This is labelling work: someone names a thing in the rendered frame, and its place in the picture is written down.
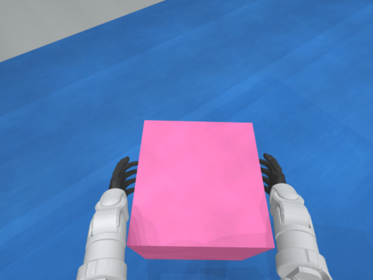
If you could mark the robot left hand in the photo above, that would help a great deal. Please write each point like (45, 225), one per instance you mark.
(119, 176)

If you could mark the robot right forearm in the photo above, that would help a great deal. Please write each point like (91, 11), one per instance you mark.
(297, 251)

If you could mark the robot right hand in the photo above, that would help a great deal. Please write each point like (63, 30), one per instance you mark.
(274, 172)

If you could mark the carton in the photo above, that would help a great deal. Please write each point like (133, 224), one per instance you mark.
(199, 193)

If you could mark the robot left forearm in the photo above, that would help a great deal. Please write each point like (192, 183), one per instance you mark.
(106, 241)

